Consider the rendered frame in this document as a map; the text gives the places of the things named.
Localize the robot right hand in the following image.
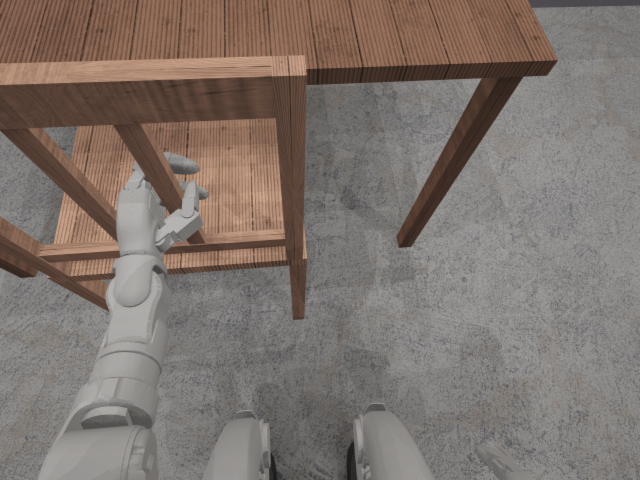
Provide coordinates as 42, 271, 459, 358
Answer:
476, 444, 535, 480

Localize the robot right thigh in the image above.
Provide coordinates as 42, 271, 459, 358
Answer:
353, 411, 435, 480

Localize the chair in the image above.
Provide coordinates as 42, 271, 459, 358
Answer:
0, 55, 307, 320

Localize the table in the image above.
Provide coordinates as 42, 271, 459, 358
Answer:
0, 0, 558, 278

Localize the robot thigh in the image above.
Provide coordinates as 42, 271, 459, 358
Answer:
202, 417, 271, 480
353, 411, 435, 480

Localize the left robot forearm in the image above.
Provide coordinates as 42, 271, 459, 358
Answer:
37, 253, 171, 480

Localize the robot left hand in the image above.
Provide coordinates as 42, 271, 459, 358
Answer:
116, 152, 209, 261

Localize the robot left thigh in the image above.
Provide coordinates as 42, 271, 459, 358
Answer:
202, 417, 271, 480

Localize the left robot upper arm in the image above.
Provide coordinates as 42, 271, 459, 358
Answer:
42, 425, 159, 480

